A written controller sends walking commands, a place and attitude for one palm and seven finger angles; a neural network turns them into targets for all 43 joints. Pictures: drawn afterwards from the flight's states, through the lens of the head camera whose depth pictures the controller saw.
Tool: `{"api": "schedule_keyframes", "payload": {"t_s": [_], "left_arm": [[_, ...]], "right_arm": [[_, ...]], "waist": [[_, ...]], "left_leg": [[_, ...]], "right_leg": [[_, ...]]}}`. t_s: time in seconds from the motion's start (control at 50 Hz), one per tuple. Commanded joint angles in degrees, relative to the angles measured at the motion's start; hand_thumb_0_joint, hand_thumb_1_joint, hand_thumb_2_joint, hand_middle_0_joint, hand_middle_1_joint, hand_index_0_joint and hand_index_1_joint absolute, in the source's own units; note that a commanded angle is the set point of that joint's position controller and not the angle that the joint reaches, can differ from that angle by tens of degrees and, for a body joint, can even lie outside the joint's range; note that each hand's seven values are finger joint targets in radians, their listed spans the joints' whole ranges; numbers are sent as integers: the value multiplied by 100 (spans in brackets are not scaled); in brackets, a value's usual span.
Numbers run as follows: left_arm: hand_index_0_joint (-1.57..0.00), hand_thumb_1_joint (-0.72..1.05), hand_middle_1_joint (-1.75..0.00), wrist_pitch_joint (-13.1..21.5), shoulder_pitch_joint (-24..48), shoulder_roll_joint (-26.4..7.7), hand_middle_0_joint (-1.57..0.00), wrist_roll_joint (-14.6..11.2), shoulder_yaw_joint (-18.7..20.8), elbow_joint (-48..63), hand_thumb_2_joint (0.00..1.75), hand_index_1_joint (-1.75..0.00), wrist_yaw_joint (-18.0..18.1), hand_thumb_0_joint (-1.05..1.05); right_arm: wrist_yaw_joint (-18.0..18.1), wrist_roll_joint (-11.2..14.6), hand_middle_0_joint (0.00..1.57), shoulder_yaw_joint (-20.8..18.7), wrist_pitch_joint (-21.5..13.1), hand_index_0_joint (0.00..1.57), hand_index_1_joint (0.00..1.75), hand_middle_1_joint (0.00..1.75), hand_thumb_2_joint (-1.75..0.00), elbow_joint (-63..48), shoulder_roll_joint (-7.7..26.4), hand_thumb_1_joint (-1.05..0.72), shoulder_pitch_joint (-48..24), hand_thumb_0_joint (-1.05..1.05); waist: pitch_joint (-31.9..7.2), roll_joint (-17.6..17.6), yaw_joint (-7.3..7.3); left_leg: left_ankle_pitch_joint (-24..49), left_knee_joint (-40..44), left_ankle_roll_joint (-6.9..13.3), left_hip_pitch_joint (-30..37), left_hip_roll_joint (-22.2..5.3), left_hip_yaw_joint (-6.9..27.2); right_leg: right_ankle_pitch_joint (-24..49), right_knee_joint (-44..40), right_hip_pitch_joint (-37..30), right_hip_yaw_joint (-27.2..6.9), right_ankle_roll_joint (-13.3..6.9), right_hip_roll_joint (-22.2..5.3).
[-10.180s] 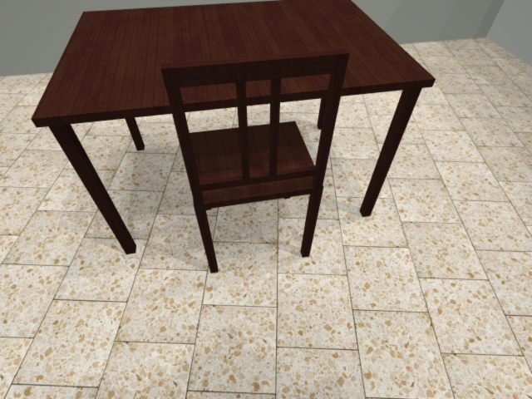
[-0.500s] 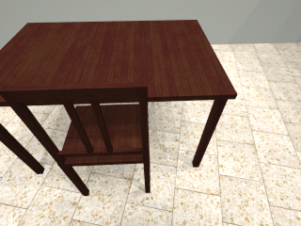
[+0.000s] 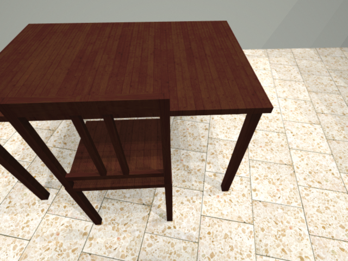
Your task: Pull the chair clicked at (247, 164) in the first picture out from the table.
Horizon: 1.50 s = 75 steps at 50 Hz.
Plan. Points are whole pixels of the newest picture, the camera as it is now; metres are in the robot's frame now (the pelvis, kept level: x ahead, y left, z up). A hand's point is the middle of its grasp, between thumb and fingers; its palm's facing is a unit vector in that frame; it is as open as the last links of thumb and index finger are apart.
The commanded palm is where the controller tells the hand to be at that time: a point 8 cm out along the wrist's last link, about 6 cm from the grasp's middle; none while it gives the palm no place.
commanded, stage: look again from close up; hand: left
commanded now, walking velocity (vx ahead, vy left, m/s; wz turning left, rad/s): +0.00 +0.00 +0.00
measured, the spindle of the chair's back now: (91, 148) +0.45 +0.30 -0.08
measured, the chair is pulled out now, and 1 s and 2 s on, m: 0.00 0.00 0.00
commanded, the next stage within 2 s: raise the hand toward the chair's back in 0.56 s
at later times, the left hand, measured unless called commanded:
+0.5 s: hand out of the picture -0.02 +0.16 -0.18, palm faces +0.04 -0.98 -0.17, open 7.3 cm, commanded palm none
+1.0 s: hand (116, 233) +0.19 +0.14 -0.02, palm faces +0.05 -1.00 +0.06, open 8.5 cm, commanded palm +0.11 +0.22 -0.07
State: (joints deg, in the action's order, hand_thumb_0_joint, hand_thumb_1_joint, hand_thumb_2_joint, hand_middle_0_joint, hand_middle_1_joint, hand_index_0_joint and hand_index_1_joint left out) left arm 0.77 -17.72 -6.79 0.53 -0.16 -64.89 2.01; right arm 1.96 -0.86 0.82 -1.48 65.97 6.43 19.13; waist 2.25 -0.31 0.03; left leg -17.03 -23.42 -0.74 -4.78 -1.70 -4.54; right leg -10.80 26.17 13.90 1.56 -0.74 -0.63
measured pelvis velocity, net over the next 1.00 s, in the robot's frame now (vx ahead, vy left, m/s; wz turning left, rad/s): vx -0.03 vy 0.00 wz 0.04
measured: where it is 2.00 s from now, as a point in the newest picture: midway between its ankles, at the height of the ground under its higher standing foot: outside the picture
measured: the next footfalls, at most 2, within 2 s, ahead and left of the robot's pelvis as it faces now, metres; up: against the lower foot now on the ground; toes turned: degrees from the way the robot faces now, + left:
none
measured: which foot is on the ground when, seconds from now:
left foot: down 0.00-1.00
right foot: down 0.00-1.00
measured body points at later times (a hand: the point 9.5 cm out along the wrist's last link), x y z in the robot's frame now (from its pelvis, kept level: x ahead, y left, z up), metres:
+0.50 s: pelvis +0.00 +0.00 +0.00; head +0.01 +0.00 +0.45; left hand -0.02 +0.21 -0.16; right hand -0.03 -0.20 -0.17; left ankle -0.05 +0.12 -0.74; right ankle +0.04 -0.11 -0.74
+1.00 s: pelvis -0.03 +0.00 -0.07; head -0.01 +0.01 +0.38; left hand +0.18 +0.20 -0.02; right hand +0.19 -0.26 -0.09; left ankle -0.05 +0.12 -0.74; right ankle +0.04 -0.11 -0.74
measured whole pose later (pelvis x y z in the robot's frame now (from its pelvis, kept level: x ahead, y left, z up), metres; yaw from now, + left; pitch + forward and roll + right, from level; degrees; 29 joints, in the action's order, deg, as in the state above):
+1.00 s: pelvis -0.03 +0.00 -0.07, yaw +3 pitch +10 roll +2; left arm 32.8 -20.3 -4.3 -9.7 1.4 -8.1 -8.4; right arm -0.9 -0.2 -5.0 -17.5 32.5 17.1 9.8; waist -8.6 2.6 1.1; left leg -30.1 -57.7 0.1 -37.5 -0.4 -2.9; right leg -22.5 57.9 45.3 1.9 -0.4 -3.6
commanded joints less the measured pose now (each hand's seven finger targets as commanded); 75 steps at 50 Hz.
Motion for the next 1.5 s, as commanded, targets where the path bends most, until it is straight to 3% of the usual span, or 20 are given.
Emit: {"api": "schedule_keyframes", "payload": {"t_s": [0.0, 0.62, 0.64, 0.66, 0.68, 0.7, 0.72, 0.74, 0.78, 0.84, 0.88, 0.92, 0.94, 1.04, 1.12, 1.2, 1.3, 1.36, 1.4, 1.48], "left_arm": [[-20, 90, -30, 78, -368, -496, -20, 7, 72, 161, 90, -30, 27, 0], [-20, 90, -30, 78, -399, -478, -20, 19, 78, 190, 90, -30, 24, 0], [-20, 90, -30, 145, -700, -785, -20, 50, 90, -55, 90, -30, 238, 0], [-20, 88, -30, 1385, 3619, -1694, -20, -1175, 214, 8876, 89, -30, 159, 0], [-20, 85, -29, 1012, 1431, -1453, -20, -662, 400, 7410, 88, -29, 550, 0], [-19, 83, -29, 175, -175, -443, -19, -785, -108, 6315, 87, -29, 800, 0], [-19, 81, -29, 9, -173, 314, -19, -886, -646, 6209, 86, -29, 678, 0], [-19, 78, -28, 280, 160, 266, -19, -1025, -766, 6608, 85, -28, 603, 0], [-18, 74, -27, 942, 88, 175, -18, -952, -603, 6541, 83, -27, 419, 0], [-18, 67, -26, 2102, -1260, 220, -18, -1061, -52, 5711, 80, -26, -180, 0], [-17, 62, -26, 3097, -1789, 107, -17, -1269, 308, 5792, 78, -26, -785, 0], [-17, 57, -25, 3781, -1944, -395, -17, -1195, 881, 5671, 76, -25, -1205, 0], [-16, 55, -25, 3733, -2069, -490, -16, -1063, 930, 5718, 75, -25, -1230, 0], [-15, 43, -23, 3054, -1034, -614, -15, -943, 620, 7651, 70, -23, -895, 0], [-14, 34, -21, 3440, -128, -679, -14, -1039, 563, 8911, 66, -21, -752, 0], [-13, 25, -20, 3432, 89, -705, -13, -1202, 316, 8402, 62, -20, -1354, 0], [-12, 13, -18, 2348, -654, -1052, -12, -1493, 925, 7600, 57, -18, -1868, 0], [-12, 6, -17, 1980, -671, -1099, -12, -1608, 1204, 8082, 54, -17, -1677, 0], [-11, 1, -16, 1973, -693, -1177, -11, -1641, 1417, 8064, 52, -16, -1453, 0], [-10, -8, -15, 2377, -652, -980, -10, -1481, 1196, 8108, 48, -15, -1121, 0]], "right_arm": [[28, 30, 20, -99, -57, 20, 30, 30, -90, -61, 396, -90, 552, 0], [25, 27, 20, -109, -49, 20, 30, 30, -90, -53, 381, -90, 534, 0], [-44, 73, 20, -179, -75, 20, 30, 30, -90, -493, 784, -90, -248, 0], [229, 316, 20, -218, -1007, 20, 30, 30, -90, -2711, 1816, -90, -318, 0], [391, 281, 20, -183, -1502, 20, 30, 30, -90, -2374, 1301, -90, -783, 0], [322, 454, 20, -262, -1680, 20, 30, 30, -90, -2401, 1062, -90, -723, 0], [300, 482, 20, -208, -1769, 20, 30, 30, -90, -2215, 1153, -90, -529, 0], [333, 452, 20, -244, -1912, 20, 30, 30, -90, -2478, 1364, -90, -670, 0], [289, 242, 20, -342, -2122, 20, 30, 30, -90, -2827, 1527, -90, -650, 0], [14, 108, 20, -516, -2229, 20, 30, 30, -90, -3415, 1410, -90, -808, 0], [-215, 59, 20, -599, -2131, 20, 30, 30, -90, -3739, 1401, -90, -1035, 0], [-401, 43, 20, -691, -1884, 20, 30, 30, -90, -4057, 1434, -90, -1216, 0], [-423, 74, 20, -710, -1739, 20, 30, 30, -90, -4284, 1433, -90, -1360, 0], [-269, 169, 20, -620, -1256, 20, 30, 30, -90, -5027, 1342, -90, -1256, 0], [-126, 75, 20, -542, -1249, 20, 30, 30, -90, -4902, 1323, -90, -939, 0], [-35, 63, 20, -395, -1409, 20, 30, 30, -90, -4635, 1421, -90, -928, 0], [66, 262, 20, -379, -1429, 20, 30, 30, -90, -4657, 1432, -90, -1051, 0], [89, 290, 20, -375, -1400, 20, 30, 30, -90, -4739, 1312, -90, -1080, 0], [99, 252, 20, -359, -1381, 20, 30, 30, -90, -4715, 1256, -90, -1150, 0], [72, 195, 20, -379, -1440, 20, 30, 30, -90, -4621, 1276, -90, -956, 0]], "waist": [[333, -27, -1], [404, 12, -17], [394, -115, -226], [-2603, -1143, 430], [-2604, -1502, -20], [-1505, -1048, 103], [-525, -95, 225], [8, 564, 378], [-19, 1252, 486], [-528, 1563, -103], [-926, 1332, -346], [-1163, 566, -500], [-1225, 329, -582], [-2048, -101, -365], [-2440, -218, 105], [-2078, -192, 390], [-2455, 206, 33], [-2801, 237, -112], [-2679, 322, -218], [-2286, 127, -56]], "left_leg": [[572, 590, 198, -598, -473, 369], [454, 580, 206, -672, -447, 395], [865, -450, 32, -1100, -572, 98], [1321, 149, 166, 172, 175, 291], [1782, 35, 209, 16, 128, 177], [1362, 16, 51, -733, 12, 305], [813, -36, 113, -1138, 3, 352], [239, -244, 218, -1431, 24, 549], [-368, -861, 252, -2013, 181, 580], [-649, -1751, 54, -3123, 294, 415], [-516, -2316, -39, -3786, 361, 311], [-352, -2832, -63, -4255, 447, 199], [-400, -2931, -14, -4466, 479, 112], [-484, -3285, 143, -4582, 438, 182], [-127, -3792, 197, -4419, 256, 465], [-447, -4118, 220, -4781, 208, 614], [-819, -3901, 196, -5097, 271, 588], [-503, -3666, 196, -4939, 301, 600], [-384, -3595, 181, -4935, 288, 617], [-512, -3450, 167, -4807, 269, 612]], "right_leg": [[562, -455, -187, -534, -165, -441], [438, -486, -150, -556, -152, -433], [2202, -104, -288, -531, -104, -794], [1415, 141, -1091, -462, -103, -233], [750, 402, -1012, -306, -277, -23], [236, 312, -321, 72, -153, -85], [-26, 185, 132, 248, -27, -43], [-520, 158, 618, 256, 66, -58], [-1384, 399, 1413, 327, 115, -71], [-2044, 1261, 1909, 275, 22, -135], [-1642, 1938, 1948, 189, -58, -113], [-1062, 2598, 2070, 94, -183, -136], [-965, 2752, 2133, 50, -204, -145], [-953, 2976, 2248, -187, -168, -102], [-550, 3290, 2752, -120, -90, -1], [-1072, 3276, 3210, -116, -88, 32], [-1928, 2934, 2646, -230, -23, -37], [-1585, 2895, 2239, -155, 20, -82], [-1515, 2952, 2213, -63, -11, -38], [-1598, 2949, 2635, 92, -13, -46]]}}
